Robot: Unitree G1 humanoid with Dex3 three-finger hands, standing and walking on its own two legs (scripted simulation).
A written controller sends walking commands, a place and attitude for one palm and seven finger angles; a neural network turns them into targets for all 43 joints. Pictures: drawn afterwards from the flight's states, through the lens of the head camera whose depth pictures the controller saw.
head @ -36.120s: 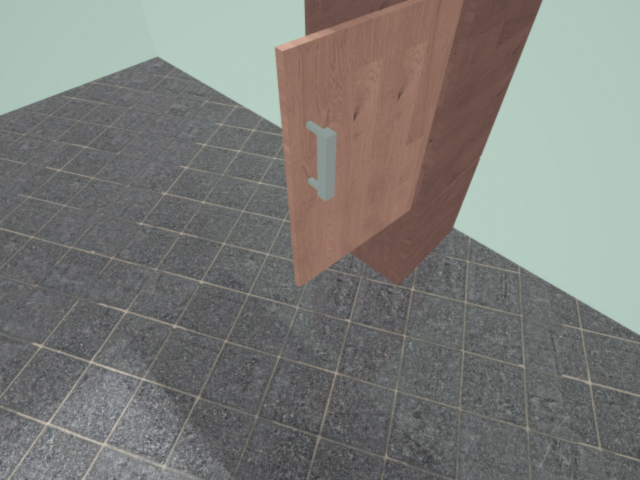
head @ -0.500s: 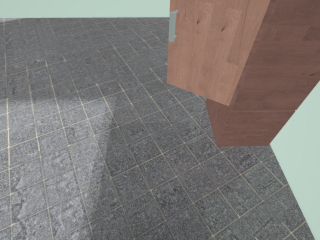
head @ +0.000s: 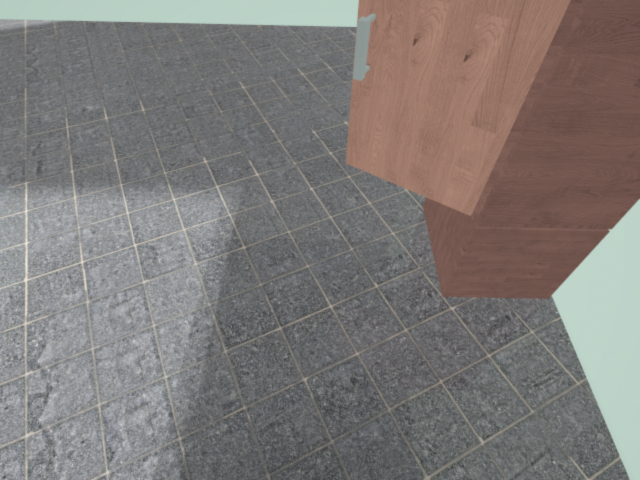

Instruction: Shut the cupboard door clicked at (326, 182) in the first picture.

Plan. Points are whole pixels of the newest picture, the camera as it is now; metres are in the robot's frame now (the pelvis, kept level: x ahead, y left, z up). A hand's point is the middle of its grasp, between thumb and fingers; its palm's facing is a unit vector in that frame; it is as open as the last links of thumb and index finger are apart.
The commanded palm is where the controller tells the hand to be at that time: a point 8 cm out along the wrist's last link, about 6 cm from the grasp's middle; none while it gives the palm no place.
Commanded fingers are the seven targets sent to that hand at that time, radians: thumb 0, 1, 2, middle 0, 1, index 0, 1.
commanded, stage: walk to a spot facing it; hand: left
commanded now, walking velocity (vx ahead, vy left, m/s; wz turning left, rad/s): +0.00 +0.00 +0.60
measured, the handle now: (365, 47) +1.04 -0.07 +0.05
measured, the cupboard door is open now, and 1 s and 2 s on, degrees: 58 58 58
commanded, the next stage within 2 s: turn to face it in 1.08 s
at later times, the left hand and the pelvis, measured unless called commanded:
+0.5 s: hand out of the picture +0.10 +0.28 -0.16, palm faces +0.26 -0.94 -0.21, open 7.4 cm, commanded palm none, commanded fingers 0.00 0.90 0.90 -0.20 -0.30 -0.20 -0.30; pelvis +0.05 +0.05 +0.00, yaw +17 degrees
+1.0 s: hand (167, 460) +0.17 +0.23 -0.16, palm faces +0.56 -0.79 -0.25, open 7.3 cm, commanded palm none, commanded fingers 0.00 0.90 0.90 -0.20 -0.30 -0.20 -0.30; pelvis +0.25 +0.05 +0.00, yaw +35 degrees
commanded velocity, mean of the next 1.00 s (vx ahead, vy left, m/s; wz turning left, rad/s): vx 0.21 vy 0.00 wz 0.55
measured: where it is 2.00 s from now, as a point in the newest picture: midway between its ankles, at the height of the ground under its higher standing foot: (269, 435)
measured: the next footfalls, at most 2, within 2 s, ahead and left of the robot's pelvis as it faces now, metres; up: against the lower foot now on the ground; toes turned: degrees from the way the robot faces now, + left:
right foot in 0.74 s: +0.31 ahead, -0.04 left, +0.00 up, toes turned +20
left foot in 1.16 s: +0.31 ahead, +0.23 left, +0.00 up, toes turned +46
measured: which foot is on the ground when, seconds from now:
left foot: down 0.00-0.72, up 0.74-1.00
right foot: down 0.00-0.22, up 0.24-0.72, down 0.74-1.00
